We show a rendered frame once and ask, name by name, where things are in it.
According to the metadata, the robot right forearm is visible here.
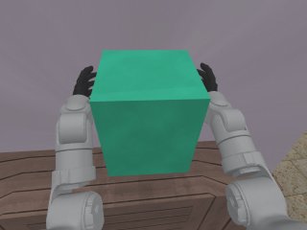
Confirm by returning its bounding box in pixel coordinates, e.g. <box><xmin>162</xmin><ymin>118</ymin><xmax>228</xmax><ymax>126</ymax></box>
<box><xmin>204</xmin><ymin>91</ymin><xmax>288</xmax><ymax>214</ymax></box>

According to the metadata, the right robot hand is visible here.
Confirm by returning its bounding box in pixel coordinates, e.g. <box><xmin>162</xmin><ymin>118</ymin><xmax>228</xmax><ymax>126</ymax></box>
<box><xmin>197</xmin><ymin>63</ymin><xmax>218</xmax><ymax>92</ymax></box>

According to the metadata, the pedestal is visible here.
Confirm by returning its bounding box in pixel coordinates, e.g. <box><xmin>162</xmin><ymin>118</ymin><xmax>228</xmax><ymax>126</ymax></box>
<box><xmin>0</xmin><ymin>141</ymin><xmax>284</xmax><ymax>230</ymax></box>

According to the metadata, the robot left forearm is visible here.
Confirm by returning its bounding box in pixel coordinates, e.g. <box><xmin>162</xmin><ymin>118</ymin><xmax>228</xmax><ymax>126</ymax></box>
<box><xmin>46</xmin><ymin>94</ymin><xmax>96</xmax><ymax>229</ymax></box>

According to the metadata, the robot left upper arm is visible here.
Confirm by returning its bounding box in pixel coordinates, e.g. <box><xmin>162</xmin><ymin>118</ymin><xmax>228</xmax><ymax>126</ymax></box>
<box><xmin>40</xmin><ymin>191</ymin><xmax>105</xmax><ymax>230</ymax></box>

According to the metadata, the left robot hand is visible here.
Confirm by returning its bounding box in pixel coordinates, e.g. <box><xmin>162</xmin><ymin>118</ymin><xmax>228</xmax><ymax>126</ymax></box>
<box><xmin>73</xmin><ymin>65</ymin><xmax>97</xmax><ymax>99</ymax></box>

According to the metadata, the robot right upper arm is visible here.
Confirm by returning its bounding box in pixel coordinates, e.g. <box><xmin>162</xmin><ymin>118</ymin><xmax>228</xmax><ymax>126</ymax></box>
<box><xmin>225</xmin><ymin>175</ymin><xmax>307</xmax><ymax>230</ymax></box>

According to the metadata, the carton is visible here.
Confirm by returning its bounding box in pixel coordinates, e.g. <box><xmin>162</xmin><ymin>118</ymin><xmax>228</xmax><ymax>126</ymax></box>
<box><xmin>89</xmin><ymin>50</ymin><xmax>211</xmax><ymax>176</ymax></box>

